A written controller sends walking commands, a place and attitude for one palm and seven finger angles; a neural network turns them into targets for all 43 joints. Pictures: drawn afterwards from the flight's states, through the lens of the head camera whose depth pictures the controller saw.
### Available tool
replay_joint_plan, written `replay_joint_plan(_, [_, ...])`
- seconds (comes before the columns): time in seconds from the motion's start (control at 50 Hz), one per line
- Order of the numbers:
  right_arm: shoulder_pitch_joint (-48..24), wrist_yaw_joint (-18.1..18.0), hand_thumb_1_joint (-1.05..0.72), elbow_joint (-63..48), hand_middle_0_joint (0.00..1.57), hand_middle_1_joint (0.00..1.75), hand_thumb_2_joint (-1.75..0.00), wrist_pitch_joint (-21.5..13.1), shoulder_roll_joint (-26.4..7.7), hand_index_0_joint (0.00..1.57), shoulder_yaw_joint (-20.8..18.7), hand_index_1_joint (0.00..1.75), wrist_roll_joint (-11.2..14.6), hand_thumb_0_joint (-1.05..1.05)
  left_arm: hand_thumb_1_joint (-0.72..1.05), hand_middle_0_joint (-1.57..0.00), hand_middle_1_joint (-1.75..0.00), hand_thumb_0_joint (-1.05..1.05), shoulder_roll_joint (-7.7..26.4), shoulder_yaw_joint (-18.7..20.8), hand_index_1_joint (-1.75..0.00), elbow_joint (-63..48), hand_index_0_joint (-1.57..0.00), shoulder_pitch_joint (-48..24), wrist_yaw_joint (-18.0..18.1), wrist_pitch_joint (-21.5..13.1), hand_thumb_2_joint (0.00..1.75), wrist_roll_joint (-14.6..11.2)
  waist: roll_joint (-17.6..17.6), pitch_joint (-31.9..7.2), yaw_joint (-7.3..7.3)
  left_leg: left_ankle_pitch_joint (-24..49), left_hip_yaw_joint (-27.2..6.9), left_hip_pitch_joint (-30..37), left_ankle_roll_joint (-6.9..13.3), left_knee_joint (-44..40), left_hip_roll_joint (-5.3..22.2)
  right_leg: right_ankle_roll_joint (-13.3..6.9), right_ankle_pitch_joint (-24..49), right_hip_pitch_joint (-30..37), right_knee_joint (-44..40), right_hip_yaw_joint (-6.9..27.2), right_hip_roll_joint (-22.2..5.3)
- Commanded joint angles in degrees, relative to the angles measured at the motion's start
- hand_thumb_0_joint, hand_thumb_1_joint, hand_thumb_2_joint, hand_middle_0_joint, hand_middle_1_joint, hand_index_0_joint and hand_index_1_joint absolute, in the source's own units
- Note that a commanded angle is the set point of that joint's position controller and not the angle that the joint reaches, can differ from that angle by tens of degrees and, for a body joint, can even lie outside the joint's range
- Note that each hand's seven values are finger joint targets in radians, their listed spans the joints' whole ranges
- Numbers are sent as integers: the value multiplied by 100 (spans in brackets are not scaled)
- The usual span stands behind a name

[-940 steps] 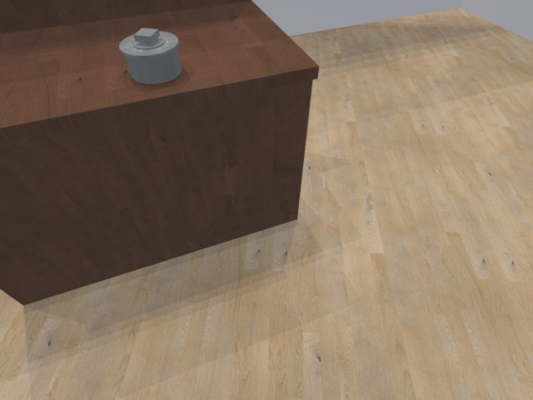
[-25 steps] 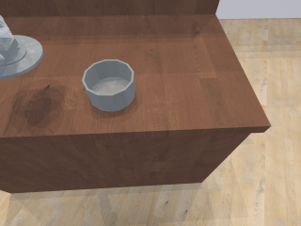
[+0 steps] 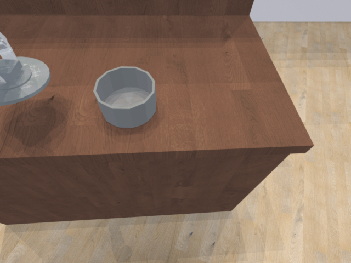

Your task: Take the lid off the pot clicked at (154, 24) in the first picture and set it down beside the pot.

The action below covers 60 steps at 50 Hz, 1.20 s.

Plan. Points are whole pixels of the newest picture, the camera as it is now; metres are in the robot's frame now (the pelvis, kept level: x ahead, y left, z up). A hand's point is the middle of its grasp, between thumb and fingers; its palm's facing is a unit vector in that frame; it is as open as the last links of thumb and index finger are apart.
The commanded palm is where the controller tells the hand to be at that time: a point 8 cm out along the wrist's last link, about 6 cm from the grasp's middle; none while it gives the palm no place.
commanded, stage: lower the lid onto the table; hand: left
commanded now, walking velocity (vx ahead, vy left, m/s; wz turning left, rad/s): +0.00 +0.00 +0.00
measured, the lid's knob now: (3, 69) +0.50 +0.33 +0.16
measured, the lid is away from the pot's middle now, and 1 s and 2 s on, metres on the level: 0.24 0.23 0.23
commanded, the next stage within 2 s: open the fingers wide in 1.40 s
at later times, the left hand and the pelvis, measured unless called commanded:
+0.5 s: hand (9, 79) +0.47 +0.31 +0.16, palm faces -0.44 -0.17 -0.88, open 8.4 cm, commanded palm +0.50 +0.32 +0.22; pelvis +0.00 +0.00 +0.00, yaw -1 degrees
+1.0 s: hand (13, 93) +0.47 +0.32 +0.12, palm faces -0.49 -0.16 -0.86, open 8.4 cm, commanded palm +0.52 +0.33 +0.19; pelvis +0.00 +0.00 -0.01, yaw -1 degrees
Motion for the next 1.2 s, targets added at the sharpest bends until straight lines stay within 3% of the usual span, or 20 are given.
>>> replay_joint_plan(0.0, [474, -51, -90, -372, 20, 30, -90, -132, -1000, 20, -334, 30, -29, 0, 63, -98, -117, 0, 1613, 328, -104, -1449, -70, -3218, 328, -37, 103, 9, 859, -2620, -49, 2842, 66, 2471, 375, 47, -253, -339, 1886, -71, -72, -381, 562])
replay_joint_plan(0.04, [528, -65, -90, -335, 20, 30, -90, -140, -993, 20, -348, 30, -25, 0, 63, -98, -117, 0, 1506, 264, -104, -1314, -70, -3165, 339, -46, 103, 4, 768, -2529, -91, 2608, 88, 2399, 391, 43, -258, -340, 1813, -120, -94, -395, 562])
replay_joint_plan(0.1, [516, -61, -90, -377, 20, 30, -90, -142, -1010, 20, -347, 30, -36, 0, 63, -98, -117, 0, 1853, 535, -104, -1682, -70, -3284, 391, -127, 103, 24, 967, -2883, -10, 2958, 55, 2546, 377, 94, -245, -343, 1950, -18, -20, -360, 560])
replay_joint_plan(0.12, [507, -66, -90, -386, 20, 30, -90, -154, -972, 20, -364, 30, -32, 0, 63, -98, -117, 0, 1610, 391, -104, -1594, -70, -3255, 386, -128, 103, 13, 1031, -2854, -50, 3080, 49, 2616, 390, 147, -250, -352, 1973, -118, -15, -365, 563])
replay_joint_plan(0.18, [550, -67, -90, -338, 20, 30, -90, -131, -1013, 20, -339, 30, -8, 0, 63, -98, -117, 0, 1466, 322, -104, -908, -70, -2646, 357, -123, 103, -39, 635, -2309, -61, 2647, 97, 2218, 367, 91, -270, -369, 1751, -225, -25, -424, 590])
replay_joint_plan(0.24, [537, -86, -90, -343, 20, 30, -90, -88, -1017, 20, -345, 30, -8, 0, 63, -98, -117, 0, 1532, 272, -104, -1032, -70, -3048, 403, -125, 103, 37, 622, -2356, -121, 2076, 141, 2006, 380, 36, -290, -355, 1627, -204, -38, -378, 567])
replay_joint_plan(0.34, [643, -123, -90, -322, 20, 30, -90, -150, -999, 20, -369, 30, -39, 0, 63, -98, -117, 0, 1629, 377, -104, -1319, -70, -3230, 461, -220, 103, 54, 971, -2792, -99, 2612, 56, 2395, 372, 162, -238, -352, 1725, -295, 32, -366, 582])
replay_joint_plan(0.46, [677, -109, -90, -329, 20, 30, -90, -86, -1000, 20, -362, 30, -37, 0, 63, -98, -117, 0, 1688, 477, -104, -879, -70, -2765, 483, -261, 103, 63, 667, -2468, -77, 2409, 118, 2000, 375, 206, -287, -357, 1769, -277, 94, -378, 605])
replay_joint_plan(0.5, [654, -111, -90, -366, 20, 30, -90, -50, -1023, 20, -381, 30, -40, 0, 63, -98, -117, 0, 1928, 653, -104, -1268, -70, -2891, 516, -300, 103, 83, 829, -2851, -33, 2746, 128, 2188, 368, 260, -251, -334, 1943, -174, 150, -325, 583])
replay_joint_plan(0.58, [622, -148, -90, -355, 20, 30, -90, -36, -1014, 20, -351, 30, -1, 0, 63, -98, -117, 0, 1634, 434, -104, -924, -70, -2587, 485, -311, 103, -6, 582, -2463, -83, 2408, 193, 1936, 378, 231, -265, -351, 1832, -253, 140, -375, 596])
replay_joint_plan(0.6, [651, -136, -90, -360, 20, 30, -90, -18, -1032, 20, -372, 30, -25, 0, 63, -98, -117, 0, 1892, 617, -104, -1041, -70, -2705, 519, -308, 103, 47, 632, -2606, -66, 2285, 192, 1922, 386, 251, -270, -325, 1821, -200, 150, -329, 588])
replay_joint_plan(0.64, [693, -152, -90, -370, 20, 30, -90, -30, -1001, 20, -384, 30, -22, 0, 63, -98, -117, 0, 1778, 515, -104, -1236, -70, -2848, 538, -342, 103, 46, 922, -2780, -99, 2591, 159, 2150, 392, 316, -256, -341, 1911, -303, 169, -337, 592])
replay_joint_plan(0.86, [810, -253, -90, -223, 20, 30, -90, -87, -1031, 20, -342, 30, -17, 0, 63, -98, -117, 0, 1694, 352, -104, -835, -70, -2692, 541, -414, 103, -4, 780, -2445, -222, 1912, 213, 1751, 379, 391, -265, -338, 1610, -561, 246, -358, 628])
replay_joint_plan(0.9, [800, -276, -90, -229, 20, 30, -90, -106, -1042, 20, -361, 30, -34, 0, 63, -98, -117, 0, 1947, 538, -104, -1329, -70, -2936, 575, -486, 103, -7, 1049, -2932, -159, 2395, 181, 2106, 373, 480, -213, -324, 1772, -518, 316, -325, 625])
replay_joint_plan(0.94, [863, -286, -90, -198, 20, 30, -90, -135, -1008, 20, -374, 30, -35, 0, 63, -98, -117, 0, 1720, 421, -104, -1255, -70, -2908, 568, -503, 103, -8, 1174, -2894, -200, 2750, 136, 2237, 366, 554, -184, -328, 1836, -701, 339, -363, 635])
replay_joint_plan(0.96, [901, -276, -90, -204, 20, 30, -90, -135, -1013, 20, -378, 30, -51, 0, 63, -98, -117, 0, 1892, 606, -104, -1095, -70, -2709, 581, -512, 103, 13, 1077, -2896, -157, 2806, 132, 2184, 369, 602, -200, -323, 1865, -658, 368, -357, 648])
replay_joint_plan(1.02, [903, -260, -90, -173, 20, 30, -90, -109, -1015, 20, -365, 30, -37, 0, 63, -98, -117, 0, 1695, 488, -104, -766, -70, -2462, 562, -524, 103, -14, 925, -2569, -189, 2719, 131, 1962, 347, 641, -199, -330, 1770, -867, 405, -386, 667])
replay_joint_plan(1.08, [858, -250, -90, -226, 20, 30, -90, -80, -1009, 20, -367, 30, -46, 0, 63, -98, -117, 0, 1650, 491, -104, -1067, -70, -2503, 579, -576, 103, -28, 1106, -2861, -114, 3153, 128, 2163, 333, 683, -185, -351, 1902, -834, 486, -396, 676])
replay_joint_plan(1.12, [931, -239, -90, -244, 20, 30, -90, -35, -1007, 20, -374, 30, -62, 0, 63, -98, -117, 0, 2029, 772, -104, -930, -70, -2436, 635, -591, 103, 95, 1060, -2870, -116, 2987, 119, 2000, 339, 757, -206, -330, 1889, -807, 514, -360, 672])
replay_joint_plan(1.18, [880, -250, -90, -273, 20, 30, -90, -6, -1002, 20, -343, 30, -17, 0, 63, -98, -117, 0, 1800, 597, -104, -749, -70, -2192, 600, -616, 103, 12, 723, -2667, -123, 2677, 183, 1717, 343, 707, -220, -335, 1812, -772, 543, -404, 680])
